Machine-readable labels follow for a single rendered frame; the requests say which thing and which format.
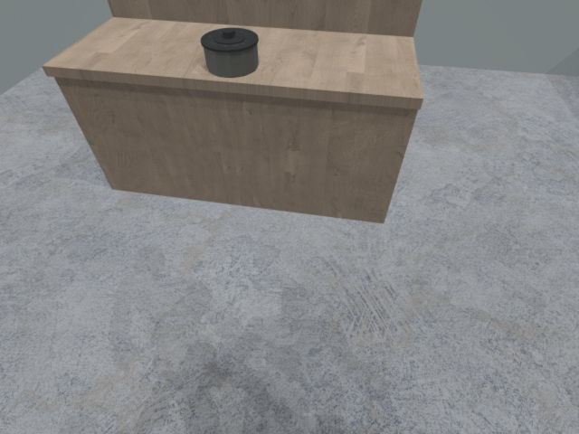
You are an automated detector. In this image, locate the lid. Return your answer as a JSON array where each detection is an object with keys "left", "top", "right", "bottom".
[{"left": 201, "top": 28, "right": 259, "bottom": 52}]

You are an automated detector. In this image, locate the pot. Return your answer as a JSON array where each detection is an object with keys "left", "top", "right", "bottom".
[{"left": 204, "top": 44, "right": 259, "bottom": 78}]

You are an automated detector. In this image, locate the table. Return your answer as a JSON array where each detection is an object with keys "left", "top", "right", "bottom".
[{"left": 42, "top": 0, "right": 423, "bottom": 223}]

